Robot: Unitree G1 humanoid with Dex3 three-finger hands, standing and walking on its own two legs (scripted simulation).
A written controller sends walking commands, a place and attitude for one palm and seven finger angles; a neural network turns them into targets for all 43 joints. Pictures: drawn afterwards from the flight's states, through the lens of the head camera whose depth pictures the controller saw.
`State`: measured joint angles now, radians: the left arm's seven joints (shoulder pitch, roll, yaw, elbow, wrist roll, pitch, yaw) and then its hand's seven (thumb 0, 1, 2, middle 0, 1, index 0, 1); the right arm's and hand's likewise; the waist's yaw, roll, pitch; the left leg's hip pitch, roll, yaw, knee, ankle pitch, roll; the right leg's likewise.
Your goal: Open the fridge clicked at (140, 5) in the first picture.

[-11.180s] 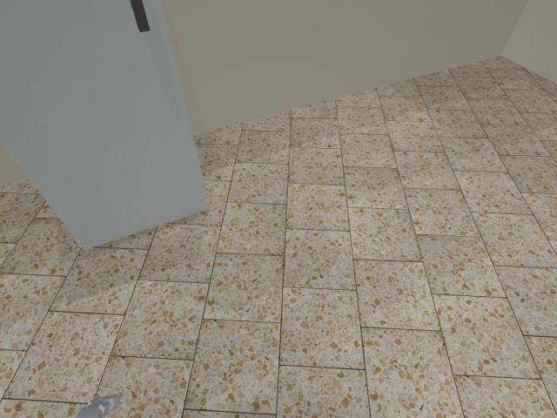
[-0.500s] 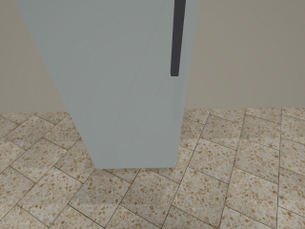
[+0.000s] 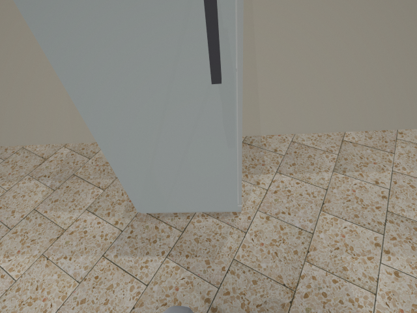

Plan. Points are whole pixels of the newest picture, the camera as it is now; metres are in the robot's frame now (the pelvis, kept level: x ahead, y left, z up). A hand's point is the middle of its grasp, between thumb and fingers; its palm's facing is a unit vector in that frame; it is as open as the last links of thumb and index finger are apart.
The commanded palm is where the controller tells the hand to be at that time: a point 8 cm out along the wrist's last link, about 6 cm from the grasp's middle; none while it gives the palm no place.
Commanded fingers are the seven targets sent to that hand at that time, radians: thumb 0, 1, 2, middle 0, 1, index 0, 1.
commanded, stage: look again from close up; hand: right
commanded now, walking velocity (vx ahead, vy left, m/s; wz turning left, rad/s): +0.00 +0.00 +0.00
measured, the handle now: (212, 17) +0.68 +0.02 +0.26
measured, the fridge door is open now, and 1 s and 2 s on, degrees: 0 0 0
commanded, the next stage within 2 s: shuffle to correct the standing spot in 1.60 s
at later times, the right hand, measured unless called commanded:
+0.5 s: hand out of the picture +0.08 -0.23 -0.16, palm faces -0.09 +0.95 -0.30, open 7.4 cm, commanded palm none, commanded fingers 0.00 -0.90 -0.90 0.20 0.30 0.20 0.30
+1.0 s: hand out of the picture +0.07 -0.17 -0.16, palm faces -0.06 +0.96 -0.28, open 7.4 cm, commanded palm none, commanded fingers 0.00 -0.90 -0.90 0.20 0.30 0.20 0.30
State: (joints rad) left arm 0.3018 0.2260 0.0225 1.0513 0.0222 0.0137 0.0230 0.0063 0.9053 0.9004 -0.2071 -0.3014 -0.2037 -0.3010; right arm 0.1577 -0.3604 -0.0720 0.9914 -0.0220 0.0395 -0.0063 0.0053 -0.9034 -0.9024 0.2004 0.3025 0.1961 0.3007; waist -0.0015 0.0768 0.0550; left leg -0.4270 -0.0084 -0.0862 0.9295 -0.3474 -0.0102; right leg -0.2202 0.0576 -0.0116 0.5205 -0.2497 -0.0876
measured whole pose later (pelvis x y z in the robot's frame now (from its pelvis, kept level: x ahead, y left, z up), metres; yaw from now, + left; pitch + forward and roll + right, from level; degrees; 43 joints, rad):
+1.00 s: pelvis +0.03 +0.05 +0.01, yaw +2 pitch +0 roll -1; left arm 0.11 0.26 -0.01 1.12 0.01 -0.01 0.02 0.00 0.91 0.90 -0.20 -0.30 -0.20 -0.30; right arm 0.18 -0.26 0.02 1.11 -0.01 -0.01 -0.02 0.00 -0.90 -0.90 0.20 0.30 0.20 0.30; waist 0.00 0.01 0.04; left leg -0.04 -0.03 -0.02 0.30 -0.27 0.03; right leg -0.15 0.03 -0.03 0.31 -0.17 -0.02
